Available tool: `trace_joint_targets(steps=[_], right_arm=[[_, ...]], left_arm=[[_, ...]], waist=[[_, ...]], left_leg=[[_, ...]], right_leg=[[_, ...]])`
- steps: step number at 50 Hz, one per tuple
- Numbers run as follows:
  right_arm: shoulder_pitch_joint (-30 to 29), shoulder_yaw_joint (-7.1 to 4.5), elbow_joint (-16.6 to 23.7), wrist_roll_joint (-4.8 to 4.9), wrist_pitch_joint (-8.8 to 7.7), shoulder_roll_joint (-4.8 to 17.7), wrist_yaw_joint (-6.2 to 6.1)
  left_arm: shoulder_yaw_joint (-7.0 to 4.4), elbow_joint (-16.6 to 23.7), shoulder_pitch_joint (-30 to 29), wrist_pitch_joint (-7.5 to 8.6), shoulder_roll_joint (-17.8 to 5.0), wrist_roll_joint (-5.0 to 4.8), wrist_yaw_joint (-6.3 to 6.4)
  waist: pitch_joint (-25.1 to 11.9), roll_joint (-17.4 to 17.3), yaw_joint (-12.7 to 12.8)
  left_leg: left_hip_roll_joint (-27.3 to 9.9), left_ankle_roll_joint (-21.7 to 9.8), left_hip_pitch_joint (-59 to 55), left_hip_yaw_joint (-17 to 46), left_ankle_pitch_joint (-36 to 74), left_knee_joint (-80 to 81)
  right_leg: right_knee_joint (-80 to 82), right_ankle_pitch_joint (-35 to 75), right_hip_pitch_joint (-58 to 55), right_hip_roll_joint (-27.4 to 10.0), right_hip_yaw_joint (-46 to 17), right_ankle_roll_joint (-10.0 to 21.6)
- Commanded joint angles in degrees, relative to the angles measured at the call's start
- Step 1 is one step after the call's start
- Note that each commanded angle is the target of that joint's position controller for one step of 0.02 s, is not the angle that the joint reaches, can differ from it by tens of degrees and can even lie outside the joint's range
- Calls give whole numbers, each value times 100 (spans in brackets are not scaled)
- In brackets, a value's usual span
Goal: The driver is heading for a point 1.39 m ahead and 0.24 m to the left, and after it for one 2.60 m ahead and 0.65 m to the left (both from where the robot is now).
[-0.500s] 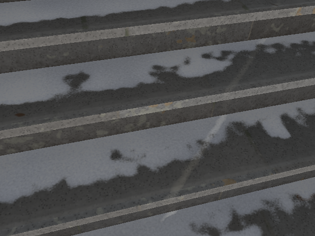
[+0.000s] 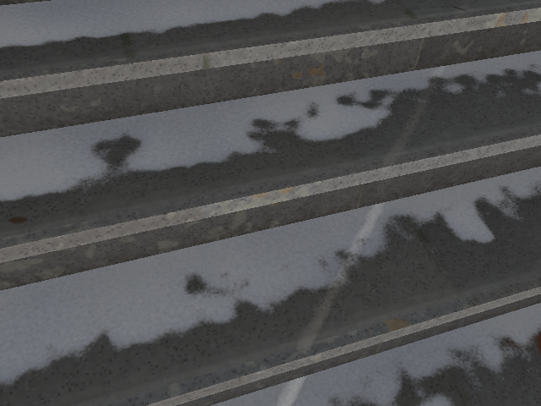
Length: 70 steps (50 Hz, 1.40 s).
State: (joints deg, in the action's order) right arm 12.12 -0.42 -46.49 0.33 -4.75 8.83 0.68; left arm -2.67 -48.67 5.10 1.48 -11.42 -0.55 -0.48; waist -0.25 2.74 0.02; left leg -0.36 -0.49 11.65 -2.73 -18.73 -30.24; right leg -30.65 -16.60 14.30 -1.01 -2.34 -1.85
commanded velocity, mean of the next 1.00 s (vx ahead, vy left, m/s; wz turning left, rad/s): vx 0.00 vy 0.00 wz -0.01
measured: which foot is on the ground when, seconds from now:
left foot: down 0.00-1.00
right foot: down 0.00-1.00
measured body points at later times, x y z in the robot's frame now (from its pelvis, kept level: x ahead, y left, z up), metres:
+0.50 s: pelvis -0.02 -0.02 +0.01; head -0.02 -0.01 +0.46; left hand +0.02 +0.21 -0.14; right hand +0.06 -0.25 -0.13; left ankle -0.03 +0.11 -0.73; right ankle +0.00 -0.14 -0.73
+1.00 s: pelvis -0.02 -0.03 +0.01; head -0.02 -0.02 +0.46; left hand -0.02 +0.19 -0.15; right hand -0.01 -0.24 -0.14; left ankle -0.03 +0.11 -0.73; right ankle +0.00 -0.14 -0.73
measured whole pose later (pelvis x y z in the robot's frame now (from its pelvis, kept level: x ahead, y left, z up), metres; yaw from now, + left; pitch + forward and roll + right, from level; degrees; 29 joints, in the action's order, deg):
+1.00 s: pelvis -0.02 -0.03 +0.01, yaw +2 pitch -1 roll +0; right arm 20.9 0.9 -57.9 0.1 -0.7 7.2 0.5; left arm -2.1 -56.7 19.5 -0.6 -8.2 0.6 -0.1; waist -0.2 1.0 1.0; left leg -2.4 1.7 9.1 0.0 -13.1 -23.0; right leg -22.9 -11.3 10.8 1.0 0.2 1.2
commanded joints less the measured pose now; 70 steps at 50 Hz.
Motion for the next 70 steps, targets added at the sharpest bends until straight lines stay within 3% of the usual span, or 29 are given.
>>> trace_joint_targets(steps=[1, 3, 5, 10, 13, 18, 25, 27, 32, 38, 48, 49, 50, 51, 52, 53, 54, 55, 56, 58, 60, 70], right_arm=[[-105, -126, 388, -2, 55, 736, -444], [-61, -112, 392, 52, 116, 749, -424], [-108, -61, 418, 76, 167, 602, -410], [75, -66, 207, -1, 218, 676, -388], [97, -40, 66, -5, 236, 655, -351], [53, 10, -129, 22, 241, 599, -400], [353, 65, -464, 35, 314, 530, -417], [466, 50, -572, 77, 334, 541, -411], [666, 75, -731, 45, 340, 429, -407], [911, 90, -876, 31, 355, 311, -414], [1130, 120, -1008, 30, 323, 196, -429], [1436, 52, -1021, -91, 388, 507, 321], [1389, 19, -1049, -99, 413, 465, 710], [1404, 10, -1069, -86, 465, 337, 868], [1103, 55, -868, 11, 300, -4, 26], [1173, 132, -944, 51, 259, -59, -280], [1189, 137, -977, 55, 250, 55, -427], [1137, 123, -991, 30, 247, 170, -477], [1056, 106, -921, 42, 256, 265, -482], [1180, 145, -1011, 68, 278, 185, -459], [1167, 156, -978, 62, 289, 193, -451], [1150, 178, -1094, 53, 274, 132, -450]], left_arm=[[43, 347, 261, -57, -230, 36, 239], [44, 354, 394, -60, -315, 30, 246], [54, 278, 580, -28, -357, 101, 263], [60, 197, 807, -13, -329, 125, 274], [54, 92, 1003, -12, -301, 129, 231], [54, -7, 1198, -90, -248, 191, 258], [24, -228, 1538, -115, -252, 170, 269], [33, -228, 1551, -108, -218, 198, 240], [36, -307, 1603, -108, -164, 177, 204], [43, -417, 1695, -102, -87, 148, 285], [44, -550, 1802, -90, -19, 127, 290], [-31, -502, 1017, -151, -325, 61, -187], [-130, -626, 1238, -232, -471, 112, -457], [-174, -784, 1371, -275, -419, 134, -571], [-7, -796, 1833, -59, 168, 53, -20], [37, -883, 1793, -1, 240, 79, 198], [18, -821, 1691, 1, 80, 117, 301], [29, -720, 1658, -19, 40, 133, 328], [-1, -745, 1587, -30, -77, 145, 338], [26, -718, 1708, -51, -30, 115, 324], [10, -780, 1698, -51, -91, 118, 329], [70, -700, 1757, -98, -8, 131, 330]], waist=[[-504, -496, 185], [-707, -644, 118], [-561, -548, 60], [-264, -247, 1], [-100, -241, 77], [-14, -120, 115], [278, -220, 123], [262, -162, 135], [464, -234, 133], [480, -241, 97], [455, -247, 105], [876, -704, -122], [879, -494, 9], [822, -306, 29], [293, -184, 94], [208, -88, 83], [169, -47, 87], [41, -17, 136], [179, -129, 76], [124, -215, 118], [316, -323, 54], [370, -314, 102]], left_leg=[[-872, -178, -664, 662, 4721, 401], [-818, -183, -892, 603, 4373, 446], [-730, -251, -857, 572, 3697, 556], [-590, -179, -608, 479, 2012, 818], [-576, -177, -433, 487, 1715, 901], [-591, -219, -275, 559, 1273, 1106], [-544, -288, -34, 602, 506, 1283], [-535, -268, -32, 573, 331, 1257], [-528, -268, 88, 578, 144, 1260], [-505, -287, 136, 574, 106, 1215], [-527, -304, 117, 591, 400, 1175], [-194, -53, 79, 352, 24, 1484], [-117, -61, -54, 330, 25, 1461], [-110, -97, -100, 301, 224, 1394], [-582, -307, -260, 478, 1012, 1201], [-572, -319, -125, 517, 1218, 1150], [-579, -305, -44, 536, 1169, 1144], [-545, -312, -18, 592, 1022, 1129], [-572, -303, -8, 565, 944, 1158], [-553, -306, -35, 587, 1020, 1153], [-596, -298, -74, 540, 1103, 1144], [-597, -284, -114, 591, 1256, 1153]], right_leg=[[332, 1928, -306, -260, -187, 207], [405, 1964, -353, -290, -184, 237], [555, 1940, -306, -338, -239, 272], [783, 1960, -309, -381, -310, 313], [867, 1810, -332, -383, -310, 327], [1017, 1469, -398, -344, -266, 335], [1256, 853, -320, -330, -260, 400], [1281, 645, -290, -307, -250, 409], [1376, 406, -137, -286, -272, 447], [1338, 412, -105, -289, -286, 431], [1296, 708, -190, -300, -251, 456], [1534, -430, 336, -53, -139, 567], [1642, -592, 434, -15, -59, 633], [1621, -529, 423, -71, -51, 700], [1280, 995, -100, -355, -141, 529], [1226, 1478, -433, -392, -167, 440], [1196, 1543, -530, -391, -187, 394], [1184, 1401, -654, -352, -182, 412], [1196, 1410, -487, -366, -190, 403], [1189, 1362, -560, -341, -144, 438], [1223, 1445, -357, -375, -174, 424], [1224, 1380, -331, -369, -162, 416]])
Velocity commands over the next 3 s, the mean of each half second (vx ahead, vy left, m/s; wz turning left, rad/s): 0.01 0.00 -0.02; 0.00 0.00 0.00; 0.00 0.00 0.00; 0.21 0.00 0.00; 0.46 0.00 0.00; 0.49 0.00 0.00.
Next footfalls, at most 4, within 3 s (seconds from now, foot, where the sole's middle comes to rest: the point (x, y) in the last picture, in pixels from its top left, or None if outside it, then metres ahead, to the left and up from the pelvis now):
2.28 left None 0.33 0.02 -0.62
2.80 right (338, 280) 0.69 -0.14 -0.46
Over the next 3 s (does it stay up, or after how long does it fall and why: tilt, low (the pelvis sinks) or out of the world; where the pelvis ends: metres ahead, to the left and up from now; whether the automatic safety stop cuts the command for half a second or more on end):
stays up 0.61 -0.07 0.28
